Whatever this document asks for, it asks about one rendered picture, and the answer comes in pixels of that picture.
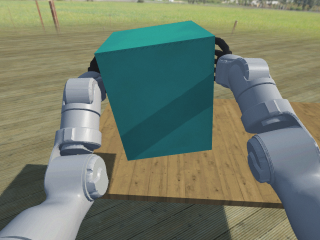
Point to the robot left upper arm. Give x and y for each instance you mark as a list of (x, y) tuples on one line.
[(72, 184)]

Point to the table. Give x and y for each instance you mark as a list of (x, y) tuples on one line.
[(220, 176)]

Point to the robot left hand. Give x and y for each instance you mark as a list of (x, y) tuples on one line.
[(94, 67)]

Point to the left robot forearm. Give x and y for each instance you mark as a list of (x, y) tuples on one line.
[(80, 117)]

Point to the robot right upper arm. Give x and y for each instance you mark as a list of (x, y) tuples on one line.
[(289, 161)]

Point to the right robot forearm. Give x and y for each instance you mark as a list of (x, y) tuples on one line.
[(261, 104)]

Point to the carton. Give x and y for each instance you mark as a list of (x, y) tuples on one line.
[(159, 81)]

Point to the robot right hand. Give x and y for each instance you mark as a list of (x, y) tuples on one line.
[(225, 50)]

